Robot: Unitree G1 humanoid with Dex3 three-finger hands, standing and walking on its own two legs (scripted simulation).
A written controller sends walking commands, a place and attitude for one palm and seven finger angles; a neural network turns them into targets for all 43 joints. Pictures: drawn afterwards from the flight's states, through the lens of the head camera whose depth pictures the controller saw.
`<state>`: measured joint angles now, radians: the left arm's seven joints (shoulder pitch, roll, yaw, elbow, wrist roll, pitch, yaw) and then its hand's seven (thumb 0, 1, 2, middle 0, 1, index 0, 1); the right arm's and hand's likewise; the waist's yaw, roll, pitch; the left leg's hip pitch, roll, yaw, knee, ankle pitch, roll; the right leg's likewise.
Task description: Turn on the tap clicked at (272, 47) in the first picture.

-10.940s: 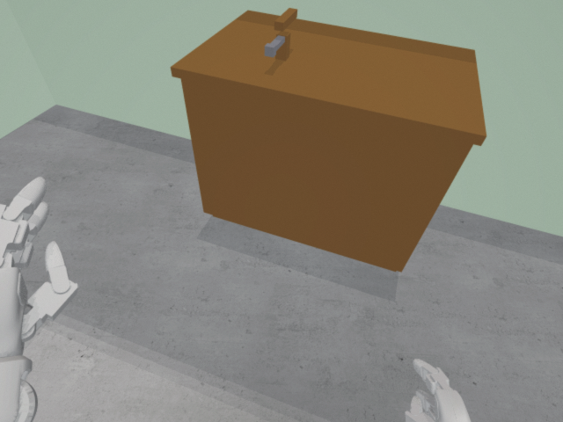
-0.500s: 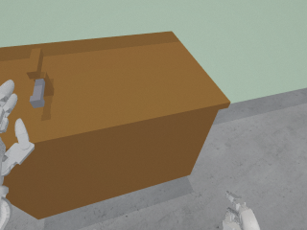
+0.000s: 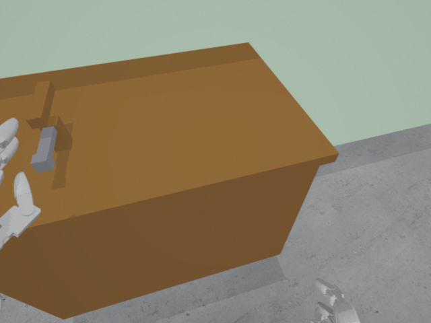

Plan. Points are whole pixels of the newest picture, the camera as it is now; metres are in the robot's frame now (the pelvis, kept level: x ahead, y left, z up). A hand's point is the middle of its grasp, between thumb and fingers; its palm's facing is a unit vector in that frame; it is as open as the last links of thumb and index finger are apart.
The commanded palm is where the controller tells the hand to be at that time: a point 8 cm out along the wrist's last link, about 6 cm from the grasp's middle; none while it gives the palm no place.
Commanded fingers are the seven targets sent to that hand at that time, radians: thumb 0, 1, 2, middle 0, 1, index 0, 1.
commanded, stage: shuffle to correct the standing spot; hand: left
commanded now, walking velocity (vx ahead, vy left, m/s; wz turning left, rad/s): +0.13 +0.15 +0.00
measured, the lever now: (43, 162) +0.37 +0.37 +0.09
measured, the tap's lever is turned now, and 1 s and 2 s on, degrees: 0 0 0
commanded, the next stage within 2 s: come to a stop and stand still in 0.16 s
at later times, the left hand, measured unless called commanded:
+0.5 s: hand (18, 167) +0.28 +0.30 +0.19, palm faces +0.46 -0.81 -0.36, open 7.4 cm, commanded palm +0.22 +0.32 +0.20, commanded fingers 0.00 0.90 0.90 -0.20 -0.30 -0.20 -0.30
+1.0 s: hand (34, 197) +0.25 +0.28 +0.16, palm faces +0.25 -0.87 -0.42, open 7.4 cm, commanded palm +0.20 +0.33 +0.20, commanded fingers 0.00 0.90 0.90 -0.20 -0.30 -0.20 -0.30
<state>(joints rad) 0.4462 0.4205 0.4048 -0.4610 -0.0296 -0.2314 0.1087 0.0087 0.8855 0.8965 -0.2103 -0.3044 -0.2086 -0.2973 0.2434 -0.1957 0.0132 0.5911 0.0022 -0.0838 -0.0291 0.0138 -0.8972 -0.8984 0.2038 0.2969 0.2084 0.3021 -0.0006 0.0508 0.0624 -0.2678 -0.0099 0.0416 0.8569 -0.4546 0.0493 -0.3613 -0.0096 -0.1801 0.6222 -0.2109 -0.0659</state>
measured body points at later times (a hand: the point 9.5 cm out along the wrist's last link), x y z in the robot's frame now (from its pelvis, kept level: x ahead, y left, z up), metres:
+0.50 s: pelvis +0.06 +0.04 +0.01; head +0.06 +0.05 +0.46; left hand +0.25 +0.34 +0.21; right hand +0.23 -0.16 -0.07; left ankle +0.08 +0.18 -0.72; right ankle +0.07 -0.07 -0.72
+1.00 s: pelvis +0.02 +0.06 +0.02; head +0.04 +0.05 +0.47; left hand +0.23 +0.33 +0.18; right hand +0.18 -0.20 -0.05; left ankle +0.08 +0.18 -0.72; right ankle +0.07 -0.07 -0.72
